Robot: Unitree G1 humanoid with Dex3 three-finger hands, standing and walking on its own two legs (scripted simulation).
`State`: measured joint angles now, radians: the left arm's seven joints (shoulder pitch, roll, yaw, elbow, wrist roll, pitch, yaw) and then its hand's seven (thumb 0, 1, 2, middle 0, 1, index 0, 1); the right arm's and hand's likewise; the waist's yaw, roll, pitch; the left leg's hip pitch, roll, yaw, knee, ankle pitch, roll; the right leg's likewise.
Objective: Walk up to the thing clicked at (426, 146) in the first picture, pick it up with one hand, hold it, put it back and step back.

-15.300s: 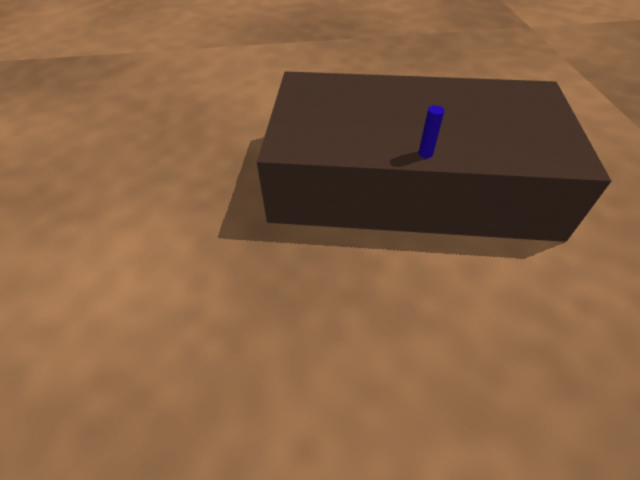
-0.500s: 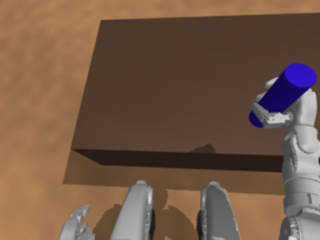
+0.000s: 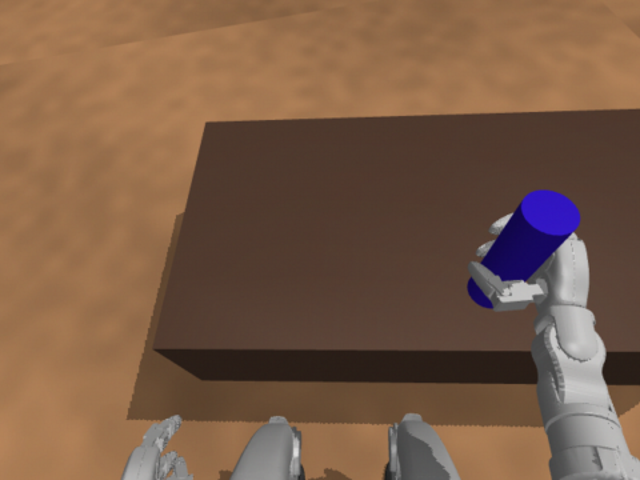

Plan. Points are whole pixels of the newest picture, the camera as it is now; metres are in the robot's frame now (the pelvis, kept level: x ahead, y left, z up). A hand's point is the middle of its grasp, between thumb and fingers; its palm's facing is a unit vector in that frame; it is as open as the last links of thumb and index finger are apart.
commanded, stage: lift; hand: right
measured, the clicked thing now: (513, 257) +0.36 -0.20 +0.04
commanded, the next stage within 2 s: hold in 0.74 s
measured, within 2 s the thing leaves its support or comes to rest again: neither
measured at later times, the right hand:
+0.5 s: hand (507, 249) +0.36 -0.18 +0.07, palm faces +0.14 +0.99 -0.01, open 8.0 cm
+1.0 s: hand (509, 244) +0.36 -0.18 +0.09, palm faces +0.15 +0.99 -0.01, open 8.0 cm
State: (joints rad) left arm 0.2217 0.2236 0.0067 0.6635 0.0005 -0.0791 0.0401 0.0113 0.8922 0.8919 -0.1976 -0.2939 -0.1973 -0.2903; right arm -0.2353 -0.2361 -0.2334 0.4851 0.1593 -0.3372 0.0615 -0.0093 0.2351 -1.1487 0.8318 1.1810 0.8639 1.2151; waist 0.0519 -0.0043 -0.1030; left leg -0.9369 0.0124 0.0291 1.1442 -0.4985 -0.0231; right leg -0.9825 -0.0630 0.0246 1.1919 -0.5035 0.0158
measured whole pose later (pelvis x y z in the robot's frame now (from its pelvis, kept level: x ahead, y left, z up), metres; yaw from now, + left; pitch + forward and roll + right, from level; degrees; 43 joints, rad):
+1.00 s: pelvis +0.02 +0.00 +0.05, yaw +0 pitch +9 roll +1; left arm 0.23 0.20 0.00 0.69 0.00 -0.07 0.06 0.01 0.91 0.88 -0.19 -0.30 -0.20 -0.29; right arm -0.14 -0.19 -0.17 0.46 0.15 -0.35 0.02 -0.01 0.24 -1.15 0.83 1.18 0.86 1.22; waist 0.03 0.00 -0.04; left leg -0.60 0.01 0.02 0.87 -0.42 -0.02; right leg -0.64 -0.06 0.00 0.91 -0.42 0.02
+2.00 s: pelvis +0.02 +0.00 +0.06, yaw +0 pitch +7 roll +1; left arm 0.22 0.21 0.01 0.70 0.00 -0.07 0.05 0.01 0.90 0.89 -0.20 -0.31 -0.20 -0.30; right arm -0.09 -0.17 -0.14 0.43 0.15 -0.36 0.01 -0.01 0.24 -1.15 0.83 1.18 0.87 1.21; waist 0.03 0.00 -0.03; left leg -0.53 0.02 0.02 0.81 -0.40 -0.02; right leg -0.56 -0.06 0.00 0.84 -0.40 0.02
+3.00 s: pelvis +0.02 +0.00 +0.06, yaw +0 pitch +7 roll +1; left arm 0.22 0.20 0.00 0.70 0.00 -0.08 0.05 0.01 0.90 0.90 -0.20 -0.31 -0.20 -0.30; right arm -0.09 -0.17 -0.13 0.42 0.15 -0.36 -0.01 -0.01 0.24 -1.15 0.83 1.18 0.87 1.21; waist 0.03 0.00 -0.03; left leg -0.55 0.02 0.01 0.83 -0.40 -0.02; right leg -0.58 -0.05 0.00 0.86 -0.40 0.02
